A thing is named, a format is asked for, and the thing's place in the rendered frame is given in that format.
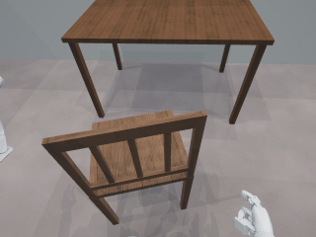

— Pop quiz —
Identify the left robot hand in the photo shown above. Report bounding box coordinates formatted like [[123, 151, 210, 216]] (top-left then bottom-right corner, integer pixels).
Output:
[[0, 76, 13, 163]]

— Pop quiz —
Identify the table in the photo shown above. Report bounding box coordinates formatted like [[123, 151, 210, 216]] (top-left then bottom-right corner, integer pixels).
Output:
[[61, 0, 275, 124]]

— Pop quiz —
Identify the right robot hand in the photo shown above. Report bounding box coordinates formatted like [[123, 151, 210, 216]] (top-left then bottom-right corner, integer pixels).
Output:
[[234, 190, 274, 237]]

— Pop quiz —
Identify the chair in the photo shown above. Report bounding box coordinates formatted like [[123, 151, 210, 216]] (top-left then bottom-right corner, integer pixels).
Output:
[[41, 110, 207, 225]]

